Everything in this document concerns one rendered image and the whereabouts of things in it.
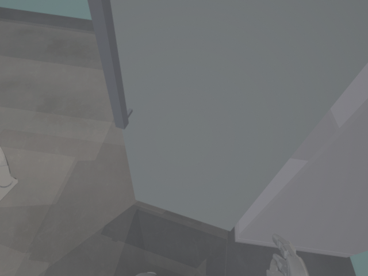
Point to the robot right hand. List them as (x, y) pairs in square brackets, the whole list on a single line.
[(292, 266)]

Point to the handle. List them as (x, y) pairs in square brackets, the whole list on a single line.
[(101, 15)]

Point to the fridge door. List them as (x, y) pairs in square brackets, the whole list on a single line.
[(224, 92)]

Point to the robot left hand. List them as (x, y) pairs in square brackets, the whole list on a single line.
[(6, 181)]

